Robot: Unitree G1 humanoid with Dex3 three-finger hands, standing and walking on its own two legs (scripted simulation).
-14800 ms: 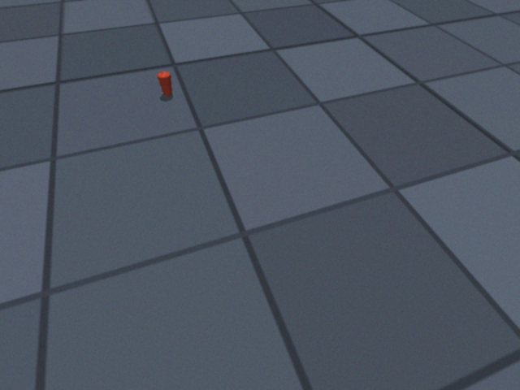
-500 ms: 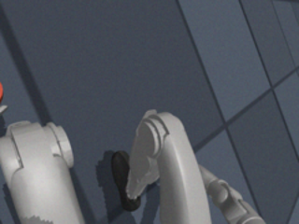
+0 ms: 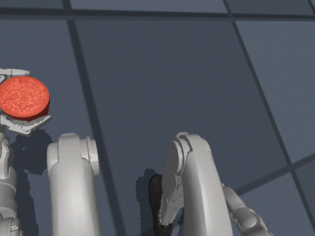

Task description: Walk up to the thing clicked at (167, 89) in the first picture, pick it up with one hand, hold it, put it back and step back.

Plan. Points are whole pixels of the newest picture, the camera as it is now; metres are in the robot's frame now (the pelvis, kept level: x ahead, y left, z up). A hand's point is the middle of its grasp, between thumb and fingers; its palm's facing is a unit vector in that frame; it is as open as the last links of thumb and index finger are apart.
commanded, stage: settle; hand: left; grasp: from the side
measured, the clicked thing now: (29, 108) +0.38 +0.29 -0.12
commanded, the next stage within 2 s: lift in 1.14 s
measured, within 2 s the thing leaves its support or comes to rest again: neither
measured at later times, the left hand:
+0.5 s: hand (24, 84) +0.40 +0.28 -0.01, palm faces +0.27 -0.96 -0.07, open 11.2 cm
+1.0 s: hand (18, 78) +0.40 +0.28 +0.02, palm faces +0.27 -0.96 -0.07, open 11.3 cm
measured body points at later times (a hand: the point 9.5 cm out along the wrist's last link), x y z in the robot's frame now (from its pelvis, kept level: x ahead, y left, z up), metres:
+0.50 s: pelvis +0.02 -0.01 +0.03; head +0.22 +0.06 +0.42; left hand +0.38 +0.33 -0.01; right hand +0.20 -0.26 -0.09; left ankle +0.08 +0.13 -0.28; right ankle +0.12 -0.12 -0.28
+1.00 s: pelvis +0.01 -0.01 +0.06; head +0.22 +0.06 +0.45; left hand +0.38 +0.33 +0.02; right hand +0.19 -0.26 -0.07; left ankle +0.08 +0.13 -0.28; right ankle +0.12 -0.12 -0.28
